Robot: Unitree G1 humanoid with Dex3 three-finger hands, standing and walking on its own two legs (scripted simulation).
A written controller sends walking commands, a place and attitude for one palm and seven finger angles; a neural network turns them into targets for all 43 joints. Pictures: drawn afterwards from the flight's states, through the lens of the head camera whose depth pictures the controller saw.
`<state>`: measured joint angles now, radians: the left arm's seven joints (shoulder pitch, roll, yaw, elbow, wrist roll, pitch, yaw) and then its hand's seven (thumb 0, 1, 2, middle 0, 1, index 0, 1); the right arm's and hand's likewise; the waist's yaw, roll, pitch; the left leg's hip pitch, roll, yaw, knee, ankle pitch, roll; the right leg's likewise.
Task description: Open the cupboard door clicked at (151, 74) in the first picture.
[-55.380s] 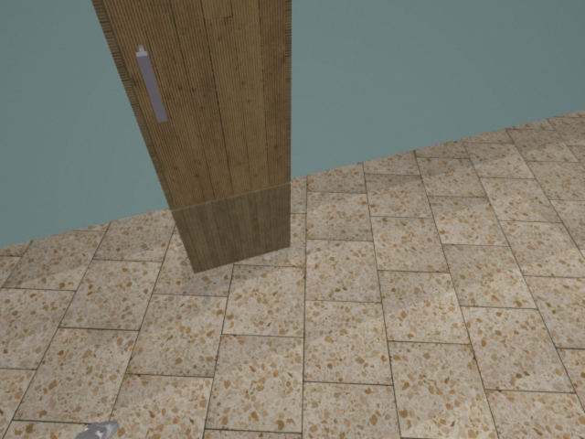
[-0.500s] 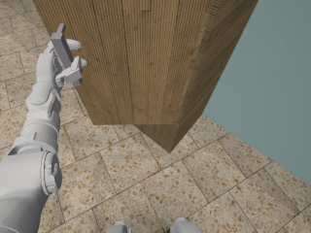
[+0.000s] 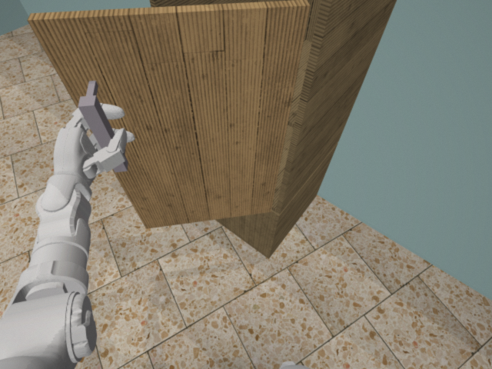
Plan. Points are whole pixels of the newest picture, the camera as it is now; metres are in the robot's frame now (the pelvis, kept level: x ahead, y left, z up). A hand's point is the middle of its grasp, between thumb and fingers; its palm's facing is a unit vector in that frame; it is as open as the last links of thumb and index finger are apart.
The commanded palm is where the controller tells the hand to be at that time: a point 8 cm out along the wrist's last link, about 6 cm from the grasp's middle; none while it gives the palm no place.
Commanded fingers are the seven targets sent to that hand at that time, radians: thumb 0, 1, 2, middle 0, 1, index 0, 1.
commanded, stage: pull the door open along its arc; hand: left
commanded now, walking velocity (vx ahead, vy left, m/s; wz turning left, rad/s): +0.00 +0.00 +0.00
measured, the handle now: (107, 129) +0.50 +0.21 +0.10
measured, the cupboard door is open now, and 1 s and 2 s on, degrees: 47 88 87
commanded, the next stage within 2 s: open thumb and fingers to let go in 0.80 s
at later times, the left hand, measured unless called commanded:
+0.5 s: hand (153, 211) +0.33 +0.12 +0.10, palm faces +0.41 -0.91 +0.02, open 6.0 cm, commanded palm +0.26 +0.16 +0.10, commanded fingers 0.00 0.90 0.90 -0.40 -1.35 -0.40 -1.35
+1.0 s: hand (204, 255) +0.26 +0.05 +0.10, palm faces +0.36 -0.93 -0.01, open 6.1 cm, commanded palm +0.21 +0.09 +0.10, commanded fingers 0.00 0.48 0.72 -0.37 -1.30 -0.37 -1.30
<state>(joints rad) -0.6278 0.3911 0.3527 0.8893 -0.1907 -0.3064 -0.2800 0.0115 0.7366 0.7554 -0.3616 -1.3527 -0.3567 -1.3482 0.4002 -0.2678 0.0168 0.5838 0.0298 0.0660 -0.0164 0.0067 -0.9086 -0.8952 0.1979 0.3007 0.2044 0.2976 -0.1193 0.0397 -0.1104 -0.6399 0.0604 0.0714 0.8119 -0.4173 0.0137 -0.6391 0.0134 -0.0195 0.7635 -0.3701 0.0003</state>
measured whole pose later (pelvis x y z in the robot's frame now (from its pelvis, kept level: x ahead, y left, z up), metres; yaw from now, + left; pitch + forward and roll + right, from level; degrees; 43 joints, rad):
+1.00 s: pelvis +0.00 -0.04 +0.01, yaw +5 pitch +1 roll +0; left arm 0.19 -0.06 -0.29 -0.10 0.03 -0.02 0.52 0.02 0.66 0.76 -0.35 -1.33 -0.37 -1.34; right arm 0.17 -0.19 0.02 0.57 -0.05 0.05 0.01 0.01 -0.91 -0.90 0.20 0.30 0.20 0.30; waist -0.01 0.06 -0.05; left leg -0.36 0.04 -0.01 0.72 -0.38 -0.03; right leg -0.35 0.00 -0.10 0.73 -0.40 -0.05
